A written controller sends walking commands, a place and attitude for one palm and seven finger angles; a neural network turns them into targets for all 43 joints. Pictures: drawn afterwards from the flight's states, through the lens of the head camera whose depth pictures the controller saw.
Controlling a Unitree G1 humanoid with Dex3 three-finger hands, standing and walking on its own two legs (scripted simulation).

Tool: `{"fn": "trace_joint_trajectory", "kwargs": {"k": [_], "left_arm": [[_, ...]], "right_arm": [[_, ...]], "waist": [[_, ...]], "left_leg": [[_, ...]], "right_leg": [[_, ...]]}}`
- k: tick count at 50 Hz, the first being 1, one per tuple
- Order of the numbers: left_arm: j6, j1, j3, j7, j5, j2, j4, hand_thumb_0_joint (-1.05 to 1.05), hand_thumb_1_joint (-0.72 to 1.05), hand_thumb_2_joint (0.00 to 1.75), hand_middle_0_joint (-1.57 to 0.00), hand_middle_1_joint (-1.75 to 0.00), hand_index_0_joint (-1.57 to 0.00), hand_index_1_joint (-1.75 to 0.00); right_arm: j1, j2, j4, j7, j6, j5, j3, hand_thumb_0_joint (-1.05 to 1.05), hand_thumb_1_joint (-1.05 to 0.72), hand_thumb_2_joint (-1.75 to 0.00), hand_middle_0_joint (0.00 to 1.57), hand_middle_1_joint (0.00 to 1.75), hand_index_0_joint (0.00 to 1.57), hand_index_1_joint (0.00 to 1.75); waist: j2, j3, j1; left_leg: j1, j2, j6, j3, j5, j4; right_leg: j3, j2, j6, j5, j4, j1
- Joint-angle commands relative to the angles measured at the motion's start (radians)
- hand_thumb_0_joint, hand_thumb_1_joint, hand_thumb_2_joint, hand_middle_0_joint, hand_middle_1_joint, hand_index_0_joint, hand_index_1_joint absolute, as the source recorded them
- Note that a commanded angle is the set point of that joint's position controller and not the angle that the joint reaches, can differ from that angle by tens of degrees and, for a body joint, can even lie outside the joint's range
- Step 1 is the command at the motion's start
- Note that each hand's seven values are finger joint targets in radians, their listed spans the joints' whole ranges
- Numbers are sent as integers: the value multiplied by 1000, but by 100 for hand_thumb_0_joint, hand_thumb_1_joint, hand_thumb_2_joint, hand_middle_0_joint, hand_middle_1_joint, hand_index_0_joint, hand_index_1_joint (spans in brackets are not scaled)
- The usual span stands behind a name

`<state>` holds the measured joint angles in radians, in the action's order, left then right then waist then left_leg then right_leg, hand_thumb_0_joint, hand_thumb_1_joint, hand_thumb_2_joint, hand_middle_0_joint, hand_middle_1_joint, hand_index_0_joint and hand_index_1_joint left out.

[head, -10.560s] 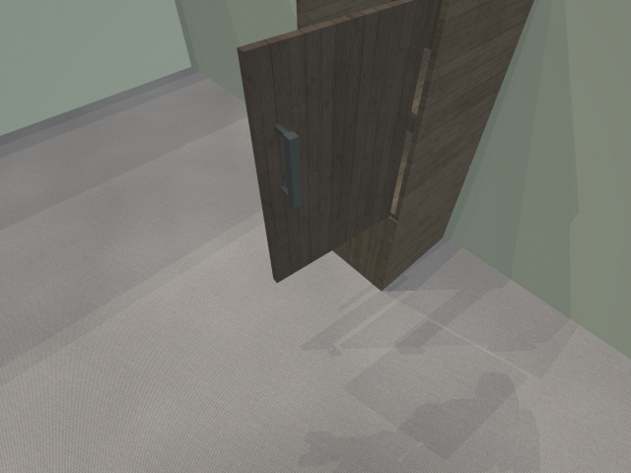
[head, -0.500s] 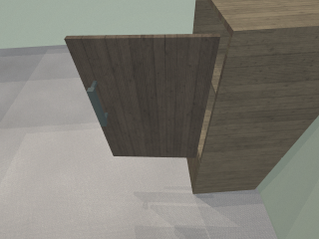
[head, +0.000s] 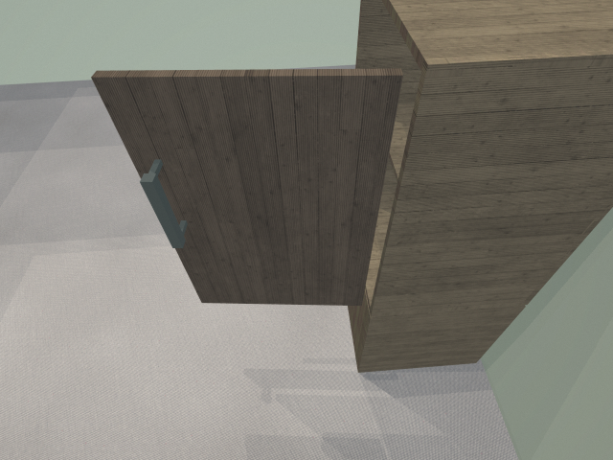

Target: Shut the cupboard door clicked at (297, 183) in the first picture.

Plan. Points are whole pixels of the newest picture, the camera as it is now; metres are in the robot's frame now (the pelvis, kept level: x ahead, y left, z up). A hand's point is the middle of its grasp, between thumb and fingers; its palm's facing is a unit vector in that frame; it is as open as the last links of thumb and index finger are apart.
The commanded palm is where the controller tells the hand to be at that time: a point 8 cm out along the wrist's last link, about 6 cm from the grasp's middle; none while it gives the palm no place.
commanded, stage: look again from close up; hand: left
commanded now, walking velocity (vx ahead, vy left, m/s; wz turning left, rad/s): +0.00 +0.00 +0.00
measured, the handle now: (168, 206) +0.49 +0.27 +0.03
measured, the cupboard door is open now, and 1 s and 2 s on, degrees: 84 84 84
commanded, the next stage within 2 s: shuffle to correct the standing spot in 0.18 s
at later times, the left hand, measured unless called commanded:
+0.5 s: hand out of the picture +0.05 +0.19 -0.17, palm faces +0.03 -0.97 -0.26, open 7.4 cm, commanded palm none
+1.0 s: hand out of the picture +0.07 +0.21 -0.17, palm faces +0.00 -0.97 -0.23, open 7.3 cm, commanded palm none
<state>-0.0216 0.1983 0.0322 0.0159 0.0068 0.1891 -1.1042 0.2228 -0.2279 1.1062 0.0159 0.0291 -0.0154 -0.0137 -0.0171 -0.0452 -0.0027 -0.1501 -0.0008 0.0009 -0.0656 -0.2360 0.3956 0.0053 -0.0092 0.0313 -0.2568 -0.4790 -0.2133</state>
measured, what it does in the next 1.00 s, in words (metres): stands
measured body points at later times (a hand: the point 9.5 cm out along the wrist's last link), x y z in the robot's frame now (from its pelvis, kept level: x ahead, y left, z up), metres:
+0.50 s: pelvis +0.02 -0.01 +0.00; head +0.05 -0.02 +0.45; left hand +0.05 +0.24 -0.15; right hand +0.05 -0.26 -0.16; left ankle -0.02 +0.12 -0.74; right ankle +0.00 -0.10 -0.74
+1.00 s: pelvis +0.03 +0.03 +0.00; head +0.06 +0.02 +0.45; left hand +0.07 +0.26 -0.16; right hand +0.05 -0.19 -0.17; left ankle -0.01 +0.12 -0.74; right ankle +0.01 -0.08 -0.74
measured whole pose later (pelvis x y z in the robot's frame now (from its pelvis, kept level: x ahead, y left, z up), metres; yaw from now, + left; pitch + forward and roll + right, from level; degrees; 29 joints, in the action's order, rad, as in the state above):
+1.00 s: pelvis +0.03 +0.03 +0.00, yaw -1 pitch -1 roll +1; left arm -0.01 0.21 0.01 0.04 0.01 0.17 -1.08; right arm 0.24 -0.16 1.11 0.04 0.02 -0.02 0.00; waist 0.00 -0.05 0.00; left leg -0.10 -0.03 -0.04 -0.11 -0.30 0.41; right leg -0.05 0.03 0.02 -0.31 -0.52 -0.19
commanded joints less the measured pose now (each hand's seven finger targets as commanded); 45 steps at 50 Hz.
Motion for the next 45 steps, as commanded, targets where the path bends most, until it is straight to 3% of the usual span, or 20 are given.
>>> {"fn": "trace_joint_trajectory", "kwargs": {"k": [1, 7, 14, 17, 22, 25, 27, 29, 31, 32, 33, 34, 35, 37, 39, 40, 41, 42, 43, 45], "left_arm": [[-12, 27, -39, 13, 3, 169, 35, 0, 90, 90, -20, -30, -20, -30], [-14, 19, -42, 13, 3, 174, 41, 0, 90, 90, -20, -30, -20, -30], [-17, 16, -47, 13, 2, 181, 47, 0, 90, 90, -20, -30, -20, -30], [-18, 31, -54, 15, 4, 190, 50, 0, 90, 90, -20, -30, -20, -30], [-4, 85, -68, 21, 7, 186, 50, 0, 90, 90, -20, -30, -20, -30], [-2, 102, -83, 27, 10, 202, 62, 0, 90, 90, -20, -30, -20, -30], [2, 105, -92, 29, 11, 200, 70, 0, 90, 90, -20, -30, -20, -30], [9, 93, -97, 31, 11, 189, 85, 0, 90, 90, -20, -30, -20, -30], [19, 72, -92, 28, 11, 159, 104, 0, 90, 90, -20, -30, -20, -30], [26, 52, -88, 27, 14, 135, 118, 0, 90, 90, -20, -30, -20, -30], [32, 37, -82, 26, 15, 120, 127, 0, 90, 90, -20, -30, -20, -30], [37, 30, -78, 27, 16, 105, 132, 0, 90, 90, -20, -30, -20, -30], [42, 28, -76, 27, 14, 97, 135, 0, 90, 90, -20, -30, -20, -30], [39, 48, -70, 23, 14, 70, 125, 0, 90, 90, -20, -30, -20, -30], [26, 104, -64, 23, 11, 60, 98, 0, 90, 90, -20, -30, -20, -30], [13, 127, -64, 24, 10, 82, 80, 0, 90, 90, -20, -30, -20, -30], [3, 132, -60, 24, 7, 108, 71, 0, 90, 90, -20, -30, -20, -30], [-1, 116, -58, 22, 5, 108, 63, 0, 90, 90, -20, -30, -20, -30], [-3, 96, -53, 23, 4, 106, 59, 0, 90, 90, -20, -30, -20, -30], [-3, 76, -48, 26, 2, 99, 61, 0, 90, 90, -20, -30, -20, -30]], "right_arm": [[32, -108, -32, 11, 11, 1, 15, 0, -90, -90, 20, 30, 20, 30], [20, -103, -29, 12, 7, 2, 17, 0, -90, -90, 20, 30, 20, 30], [17, -115, -28, 13, 7, 1, 22, 0, -90, -90, 20, 30, 20, 30], [24, -105, -27, 12, 3, 1, 21, 0, -90, -90, 20, 30, 20, 30], [55, -58, -47, 8, -20, 0, 20, 0, -90, -90, 20, 30, 20, 30], [63, -58, -64, 7, -23, 0, 25, 0, -90, -90, 20, 30, 20, 30], [72, -51, -70, 8, -22, 1, 30, 0, -90, -90, 20, 30, 20, 30], [104, -54, -70, 7, -18, -1, 33, 0, -90, -90, 20, 30, 20, 30], [133, -83, -71, 10, -16, -5, 41, 0, -90, -90, 20, 30, 20, 30], [143, -98, -72, 12, -19, -6, 46, 0, -90, -90, 20, 30, 20, 30], [152, -110, -81, 13, -21, -6, 47, 0, -90, -90, 20, 30, 20, 30], [149, -108, -89, 15, -23, -7, 47, 0, -90, -90, 20, 30, 20, 30], [137, -103, -102, 15, -27, -8, 45, 0, -90, -90, 20, 30, 20, 30], [101, -78, -113, 18, -22, -11, 39, 0, -90, -90, 20, 30, 20, 30], [79, -80, -114, 23, -11, -6, 38, 0, -90, -90, 20, 30, 20, 30], [76, -72, -110, 25, -4, 1, 36, 0, -90, -90, 20, 30, 20, 30], [85, -58, -103, 24, -1, 6, 37, 0, -90, -90, 20, 30, 20, 30], [90, -35, -86, 24, -7, 4, 34, 0, -90, -90, 20, 30, 20, 30], [96, -30, -65, 24, -9, 3, 32, 0, -90, -90, 20, 30, 20, 30], [108, -37, -33, 27, 0, 2, 30, 0, -90, -90, 20, 30, 20, 30]], "waist": [[14, 31, 1], [40, 20, 2], [40, 54, 1], [38, 55, 11], [108, 22, 23], [150, 16, 30], [134, 18, 27], [103, 37, 16], [-41, 51, 7], [-116, 32, 4], [-154, 21, 4], [-156, 7, 4], [-151, -5, 10], [-84, 4, 27], [-19, 42, 48], [40, 68, 45], [76, 71, 26], [151, 56, 10], [179, 22, 2], [106, 40, -2]], "left_leg": [[10, 107, -25, 87, 131, -63], [12, 108, -21, 81, 127, -61], [29, 108, -17, 78, 160, -53], [11, 95, -15, 58, 125, -30], [-91, 54, 7, 14, -18, 53], [-140, 47, 13, 12, -71, 88], [-121, 49, 11, 6, -46, 67], [-47, 57, 3, 8, 58, 18], [59, 125, -35, 60, 305, 17], [78, 179, -83, 114, 395, 2], [92, 219, -132, 166, 471, -20], [98, 242, -171, 186, 528, -34], [80, 250, -196, 190, 544, -40], [66, 242, -197, 171, 660, -1], [47, 200, -146, 138, 634, 50], [15, 148, -97, 109, 530, 81], [-12, 109, -54, 72, 333, 66], [-12, 89, -36, 59, 220, 50], [-12, 89, -29, 58, 193, 29], [46, 114, -34, 75, 336, -22]], "right_leg": [[122, 116, 25, 201, 94, 16], [120, 115, 26, 229, 110, 25], [122, 120, 28, 303, 107, 58], [138, 141, 39, 316, 110, 84], [231, 228, 87, 281, 139, 110], [275, 285, 126, 377, 123, 128], [257, 291, 131, 427, 88, 116], [198, 246, 106, 422, 20, 71], [82, 153, 57, 276, -87, -23], [18, 97, 30, 86, -135, -86], [-30, 59, 9, -127, -196, -141], [-45, 47, -1, -259, -273, -188], [-52, 59, -3, -301, -316, -201], [-55, 72, 0, -217, -263, -151], [-31, 80, -2, -20, -64, -22], [42, 116, 13, 213, 2, 51], [101, 182, 40, 370, 10, 74], [100, 194, 51, 464, 6, 72], [85, 191, 53, 508, 5, 57], [48, 155, 36, 496, -12, 56]]}}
